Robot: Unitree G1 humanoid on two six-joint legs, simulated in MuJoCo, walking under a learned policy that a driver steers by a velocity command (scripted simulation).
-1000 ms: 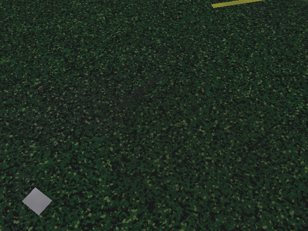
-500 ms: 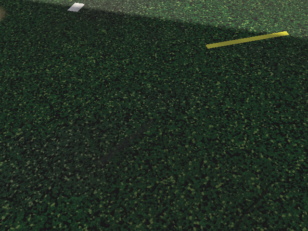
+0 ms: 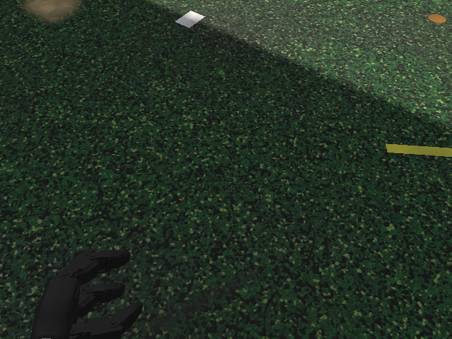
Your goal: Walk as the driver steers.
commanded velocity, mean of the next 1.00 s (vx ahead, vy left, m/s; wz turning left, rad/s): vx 1.00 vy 0.00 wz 0.48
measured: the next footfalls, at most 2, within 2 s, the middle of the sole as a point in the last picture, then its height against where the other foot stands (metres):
right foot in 0.08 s outside the picture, level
left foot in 0.56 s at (143, 310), level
